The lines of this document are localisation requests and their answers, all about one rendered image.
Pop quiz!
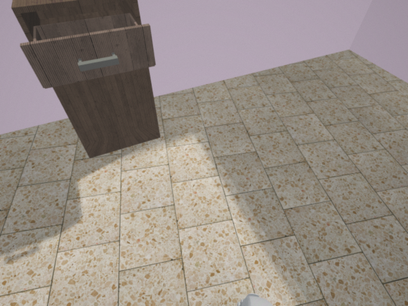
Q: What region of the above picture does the cabinet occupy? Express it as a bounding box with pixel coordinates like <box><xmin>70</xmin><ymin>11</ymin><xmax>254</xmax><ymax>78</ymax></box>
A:
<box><xmin>11</xmin><ymin>0</ymin><xmax>160</xmax><ymax>158</ymax></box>

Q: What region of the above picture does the drawer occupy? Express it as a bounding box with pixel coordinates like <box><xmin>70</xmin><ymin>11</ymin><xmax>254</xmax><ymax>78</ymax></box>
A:
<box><xmin>20</xmin><ymin>13</ymin><xmax>156</xmax><ymax>89</ymax></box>

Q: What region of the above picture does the robot right shin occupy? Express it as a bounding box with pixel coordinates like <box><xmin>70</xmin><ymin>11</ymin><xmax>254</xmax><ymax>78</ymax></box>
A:
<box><xmin>246</xmin><ymin>293</ymin><xmax>259</xmax><ymax>298</ymax></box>

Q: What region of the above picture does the handle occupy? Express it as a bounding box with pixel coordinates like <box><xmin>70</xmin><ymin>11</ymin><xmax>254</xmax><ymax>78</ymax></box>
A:
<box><xmin>78</xmin><ymin>52</ymin><xmax>119</xmax><ymax>71</ymax></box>

